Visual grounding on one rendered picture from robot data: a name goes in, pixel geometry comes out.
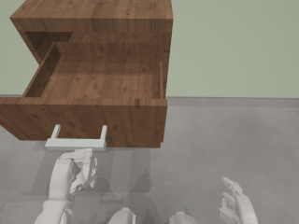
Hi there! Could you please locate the right robot hand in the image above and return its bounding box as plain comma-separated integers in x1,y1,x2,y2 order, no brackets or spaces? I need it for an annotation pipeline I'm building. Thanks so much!
219,176,259,224

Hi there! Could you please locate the robot left forearm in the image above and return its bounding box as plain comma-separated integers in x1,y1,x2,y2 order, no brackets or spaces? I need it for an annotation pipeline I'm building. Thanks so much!
34,199,74,224

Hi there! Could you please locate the robot left thigh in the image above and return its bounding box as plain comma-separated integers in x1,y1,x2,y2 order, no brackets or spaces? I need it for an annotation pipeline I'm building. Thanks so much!
107,210,136,224

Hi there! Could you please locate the robot right thigh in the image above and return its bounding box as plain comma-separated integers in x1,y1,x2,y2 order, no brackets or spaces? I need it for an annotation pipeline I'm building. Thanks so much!
168,214,198,224

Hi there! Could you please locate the handle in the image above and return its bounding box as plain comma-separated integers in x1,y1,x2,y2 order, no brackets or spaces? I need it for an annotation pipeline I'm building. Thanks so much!
45,124,107,151

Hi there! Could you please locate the left robot hand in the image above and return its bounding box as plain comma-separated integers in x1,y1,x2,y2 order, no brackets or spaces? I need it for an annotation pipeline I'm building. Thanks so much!
49,148,99,202

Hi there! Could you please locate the robot thigh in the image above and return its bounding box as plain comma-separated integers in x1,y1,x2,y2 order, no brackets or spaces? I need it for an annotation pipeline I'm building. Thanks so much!
168,214,198,224
107,210,136,224

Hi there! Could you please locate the drawer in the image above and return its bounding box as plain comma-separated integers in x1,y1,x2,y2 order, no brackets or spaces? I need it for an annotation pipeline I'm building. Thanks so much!
0,42,168,143

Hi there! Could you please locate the cabinet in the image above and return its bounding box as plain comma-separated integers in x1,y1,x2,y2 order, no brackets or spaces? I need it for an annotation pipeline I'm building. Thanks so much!
9,0,174,148

